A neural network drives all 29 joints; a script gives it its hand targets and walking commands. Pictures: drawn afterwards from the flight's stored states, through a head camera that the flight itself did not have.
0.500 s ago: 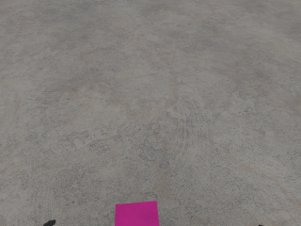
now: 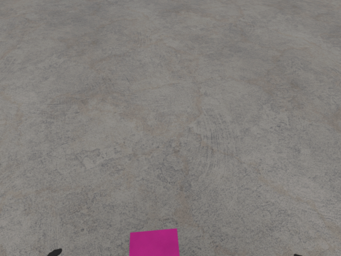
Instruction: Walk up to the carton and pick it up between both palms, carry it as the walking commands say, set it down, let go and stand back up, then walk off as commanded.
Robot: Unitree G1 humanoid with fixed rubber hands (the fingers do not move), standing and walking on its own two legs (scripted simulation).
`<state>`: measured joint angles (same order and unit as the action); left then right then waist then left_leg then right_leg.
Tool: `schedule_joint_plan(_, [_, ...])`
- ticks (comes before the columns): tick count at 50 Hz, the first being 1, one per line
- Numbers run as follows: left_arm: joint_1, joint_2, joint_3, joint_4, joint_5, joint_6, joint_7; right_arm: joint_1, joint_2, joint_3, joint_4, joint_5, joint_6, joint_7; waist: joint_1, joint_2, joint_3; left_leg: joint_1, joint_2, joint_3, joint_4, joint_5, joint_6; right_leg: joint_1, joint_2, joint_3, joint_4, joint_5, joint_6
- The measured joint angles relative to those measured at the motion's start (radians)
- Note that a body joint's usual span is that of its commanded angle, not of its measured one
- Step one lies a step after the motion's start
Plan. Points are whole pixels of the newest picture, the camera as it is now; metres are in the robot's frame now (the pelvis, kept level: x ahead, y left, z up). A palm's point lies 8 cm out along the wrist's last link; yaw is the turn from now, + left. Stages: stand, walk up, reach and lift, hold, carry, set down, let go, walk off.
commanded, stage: stand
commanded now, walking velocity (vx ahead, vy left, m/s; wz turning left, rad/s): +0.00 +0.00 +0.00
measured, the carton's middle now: out of the picture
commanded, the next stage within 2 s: walk off in 1.44 s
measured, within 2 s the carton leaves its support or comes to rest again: neither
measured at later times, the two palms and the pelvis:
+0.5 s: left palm out of the picture +0.10 +0.31 -0.10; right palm out of the picture +0.09 -0.31 -0.11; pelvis +0.00 +0.00 +0.00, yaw +0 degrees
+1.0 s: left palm out of the picture +0.10 +0.31 -0.10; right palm out of the picture +0.09 -0.32 -0.11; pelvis +0.00 +0.00 +0.00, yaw +0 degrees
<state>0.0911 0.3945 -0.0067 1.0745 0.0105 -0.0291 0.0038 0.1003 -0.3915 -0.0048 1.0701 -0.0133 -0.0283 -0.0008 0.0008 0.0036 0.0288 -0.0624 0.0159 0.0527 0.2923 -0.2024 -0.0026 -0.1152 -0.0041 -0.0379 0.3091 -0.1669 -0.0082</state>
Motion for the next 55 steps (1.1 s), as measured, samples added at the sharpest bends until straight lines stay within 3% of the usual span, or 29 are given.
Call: schedule_joint_plan(55, [0.0, 0.004, 0.005, -0.002, 0.0, 0.004, 0.001, 0.003, -0.004, -0.002, -0.003, -0.001, 0.005, -0.002, 0.0, 0.001, 0.0, 0.006, 0.007, 0.0, -0.007, 0.0, -0.007, 0.0, 0.004, 0.011, -0.001, 0.0, -0.001])
